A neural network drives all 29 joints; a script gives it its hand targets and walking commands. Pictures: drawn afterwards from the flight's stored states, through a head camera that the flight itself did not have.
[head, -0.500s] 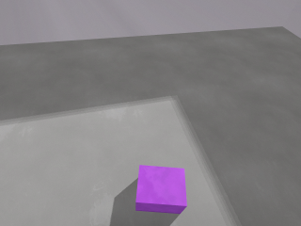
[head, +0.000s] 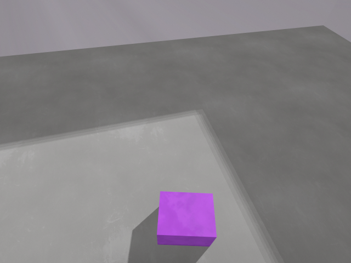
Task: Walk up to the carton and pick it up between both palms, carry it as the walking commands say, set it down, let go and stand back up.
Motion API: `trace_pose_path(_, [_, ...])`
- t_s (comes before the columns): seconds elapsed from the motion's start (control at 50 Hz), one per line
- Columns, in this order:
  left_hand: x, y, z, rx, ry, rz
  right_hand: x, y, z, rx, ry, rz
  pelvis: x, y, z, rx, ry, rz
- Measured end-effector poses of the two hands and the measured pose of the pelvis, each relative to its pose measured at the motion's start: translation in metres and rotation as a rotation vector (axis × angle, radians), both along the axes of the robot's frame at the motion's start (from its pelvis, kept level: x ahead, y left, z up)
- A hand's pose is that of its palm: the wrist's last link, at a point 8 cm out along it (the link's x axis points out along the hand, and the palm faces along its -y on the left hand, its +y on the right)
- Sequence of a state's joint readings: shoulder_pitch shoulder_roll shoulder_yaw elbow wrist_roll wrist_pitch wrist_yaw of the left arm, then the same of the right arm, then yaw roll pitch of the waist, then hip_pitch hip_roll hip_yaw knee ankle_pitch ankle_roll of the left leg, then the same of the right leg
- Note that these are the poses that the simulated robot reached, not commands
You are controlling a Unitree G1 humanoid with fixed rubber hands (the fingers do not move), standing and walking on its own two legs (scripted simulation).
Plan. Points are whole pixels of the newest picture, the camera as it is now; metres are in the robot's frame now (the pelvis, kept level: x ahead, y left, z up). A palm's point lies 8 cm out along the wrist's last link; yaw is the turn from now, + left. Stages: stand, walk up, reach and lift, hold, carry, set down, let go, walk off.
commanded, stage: reach and lift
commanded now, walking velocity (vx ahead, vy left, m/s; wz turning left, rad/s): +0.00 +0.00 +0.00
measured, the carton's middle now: (185, 219) +0.42 -0.08 -0.68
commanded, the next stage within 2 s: none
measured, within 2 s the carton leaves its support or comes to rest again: neither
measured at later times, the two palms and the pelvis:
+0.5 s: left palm (93, 258) +0.16 +0.21 -0.16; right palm (270, 254) +0.16 -0.25 -0.15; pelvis +0.00 -0.02 -0.05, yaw -4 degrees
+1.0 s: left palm (112, 216) +0.27 +0.18 -0.18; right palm (262, 217) +0.27 -0.27 -0.17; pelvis -0.08 -0.01 -0.09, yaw -4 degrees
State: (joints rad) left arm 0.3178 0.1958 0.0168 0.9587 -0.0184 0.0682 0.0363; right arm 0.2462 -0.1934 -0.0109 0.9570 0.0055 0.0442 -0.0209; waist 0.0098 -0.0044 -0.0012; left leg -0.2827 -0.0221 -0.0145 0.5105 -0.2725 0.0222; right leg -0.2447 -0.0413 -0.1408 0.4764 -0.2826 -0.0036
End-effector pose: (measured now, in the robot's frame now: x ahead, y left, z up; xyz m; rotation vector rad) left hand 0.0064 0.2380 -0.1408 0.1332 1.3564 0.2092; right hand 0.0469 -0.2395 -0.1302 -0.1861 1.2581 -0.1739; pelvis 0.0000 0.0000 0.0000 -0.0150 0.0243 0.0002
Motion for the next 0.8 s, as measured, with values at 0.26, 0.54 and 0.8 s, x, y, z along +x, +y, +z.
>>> trace_pose_path(0.26, [0.168, -0.02, 0.013, -0.039, -0.082, -0.099, 0.103, -0.016, 0.01, 0.027, 0.031, 0.023, 0.001, -0.009, -0.023, -0.005, 0.114, -0.054])
trace_pose_path(0.54, [0.158, -0.034, -0.018, -0.049, -0.195, -0.081, 0.12, -0.015, -0.022, 0.049, -0.11, 0.046, -0.009, -0.016, -0.052, 0.016, 0.256, -0.064])
trace_pose_path(0.8, [0.195, -0.046, -0.032, -0.067, -0.297, -0.109, 0.153, -0.027, -0.033, 0.059, -0.215, 0.022, -0.061, -0.016, -0.076, 0.023, 0.236, -0.072])
